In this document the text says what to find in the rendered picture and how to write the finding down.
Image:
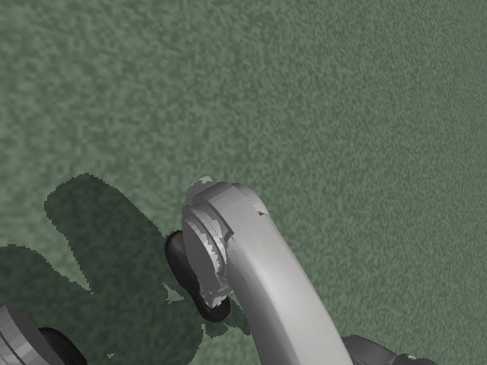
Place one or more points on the right robot foot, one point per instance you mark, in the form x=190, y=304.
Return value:
x=176, y=257

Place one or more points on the left robot foot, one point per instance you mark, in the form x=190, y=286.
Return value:
x=65, y=349

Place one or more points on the right robot hand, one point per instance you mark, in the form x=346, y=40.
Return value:
x=366, y=352

